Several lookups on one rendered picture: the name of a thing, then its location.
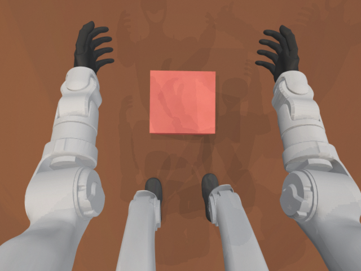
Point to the left robot hand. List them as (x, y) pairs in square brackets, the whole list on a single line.
[(85, 54)]

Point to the robot right upper arm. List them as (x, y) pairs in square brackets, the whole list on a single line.
[(327, 207)]

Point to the carton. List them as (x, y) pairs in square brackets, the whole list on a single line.
[(182, 102)]

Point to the right robot forearm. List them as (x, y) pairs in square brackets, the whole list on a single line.
[(301, 128)]

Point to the robot left upper arm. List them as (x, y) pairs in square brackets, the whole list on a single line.
[(60, 205)]

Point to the left robot forearm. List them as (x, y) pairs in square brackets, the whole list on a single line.
[(75, 126)]

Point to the robot left thigh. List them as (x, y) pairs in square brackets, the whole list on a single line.
[(137, 252)]

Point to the robot left foot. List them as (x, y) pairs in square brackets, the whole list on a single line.
[(154, 185)]

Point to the right robot hand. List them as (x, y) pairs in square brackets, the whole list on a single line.
[(286, 58)]

